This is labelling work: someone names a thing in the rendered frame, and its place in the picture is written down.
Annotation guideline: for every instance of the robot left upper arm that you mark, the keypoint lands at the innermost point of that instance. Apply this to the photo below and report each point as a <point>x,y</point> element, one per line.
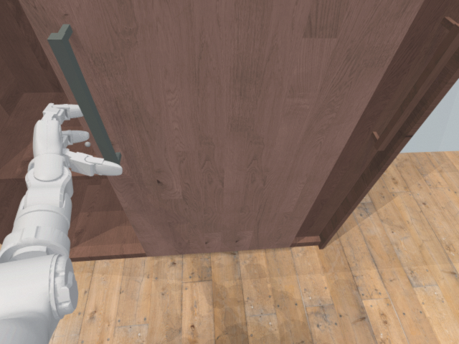
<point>35,294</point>

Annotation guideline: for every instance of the wardrobe door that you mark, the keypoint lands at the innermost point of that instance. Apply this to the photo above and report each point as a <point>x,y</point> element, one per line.
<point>229,115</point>
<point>419,45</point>

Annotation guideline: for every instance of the left robot hand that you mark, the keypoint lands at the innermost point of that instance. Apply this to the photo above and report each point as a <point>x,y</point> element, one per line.
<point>49,138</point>

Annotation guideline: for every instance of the handle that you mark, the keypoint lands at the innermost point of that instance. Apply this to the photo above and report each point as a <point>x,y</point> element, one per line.
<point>64,54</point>
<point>428,76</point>

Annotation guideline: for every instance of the robot left forearm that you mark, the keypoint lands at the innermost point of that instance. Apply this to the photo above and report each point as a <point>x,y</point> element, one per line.
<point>43,218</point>

